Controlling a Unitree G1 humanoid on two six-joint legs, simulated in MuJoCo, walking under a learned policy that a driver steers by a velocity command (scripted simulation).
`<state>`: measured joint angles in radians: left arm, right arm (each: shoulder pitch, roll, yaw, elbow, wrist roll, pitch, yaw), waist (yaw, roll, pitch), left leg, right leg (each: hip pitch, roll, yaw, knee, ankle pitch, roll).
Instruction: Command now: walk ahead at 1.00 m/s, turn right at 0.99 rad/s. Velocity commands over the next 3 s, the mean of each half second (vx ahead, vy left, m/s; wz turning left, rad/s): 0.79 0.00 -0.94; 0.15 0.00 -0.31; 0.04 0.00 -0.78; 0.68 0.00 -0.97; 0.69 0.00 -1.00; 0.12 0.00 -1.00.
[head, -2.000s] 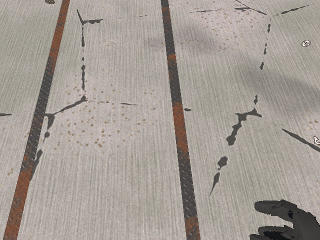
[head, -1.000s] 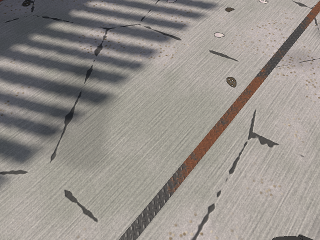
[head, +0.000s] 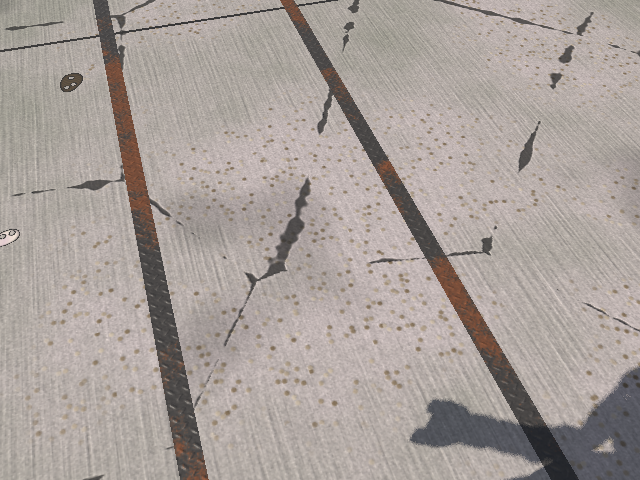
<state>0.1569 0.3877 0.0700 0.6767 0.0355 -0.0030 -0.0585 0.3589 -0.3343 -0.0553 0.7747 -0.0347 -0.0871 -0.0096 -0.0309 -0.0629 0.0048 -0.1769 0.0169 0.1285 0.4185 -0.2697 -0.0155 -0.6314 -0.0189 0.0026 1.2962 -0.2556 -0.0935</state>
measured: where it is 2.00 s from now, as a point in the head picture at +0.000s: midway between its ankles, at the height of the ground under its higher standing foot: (423, 427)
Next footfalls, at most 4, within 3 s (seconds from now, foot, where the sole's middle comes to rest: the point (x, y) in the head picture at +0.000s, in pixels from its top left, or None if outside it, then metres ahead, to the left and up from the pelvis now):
0.26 right None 0.41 -0.07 -0.77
0.64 left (357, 358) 0.76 -0.09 -0.77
1.02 right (424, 441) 0.56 -0.22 -0.77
1.36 left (345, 375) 0.72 -0.06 -0.77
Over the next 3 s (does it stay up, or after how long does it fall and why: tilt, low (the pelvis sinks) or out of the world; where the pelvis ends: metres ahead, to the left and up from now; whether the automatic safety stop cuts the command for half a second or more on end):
stays up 0.38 -0.85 0.00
